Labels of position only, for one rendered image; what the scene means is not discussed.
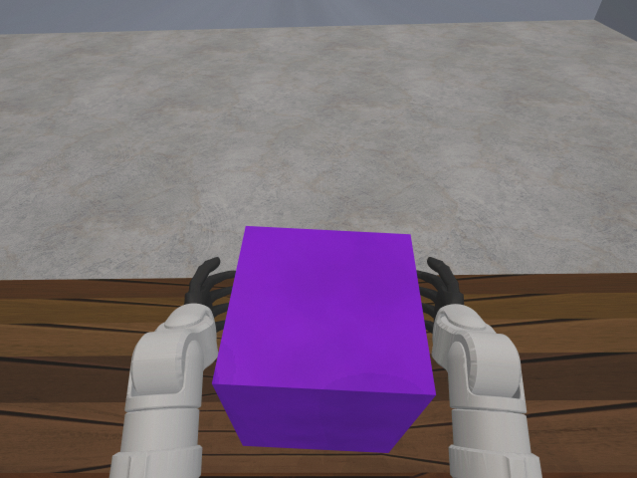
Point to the robot right hand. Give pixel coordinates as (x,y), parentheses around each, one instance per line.
(447,286)

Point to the right robot forearm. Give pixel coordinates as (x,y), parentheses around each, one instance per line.
(490,436)

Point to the robot left hand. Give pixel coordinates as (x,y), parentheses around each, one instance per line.
(201,284)

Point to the carton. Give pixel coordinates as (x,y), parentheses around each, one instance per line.
(324,344)

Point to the left robot forearm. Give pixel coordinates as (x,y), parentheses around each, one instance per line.
(164,392)

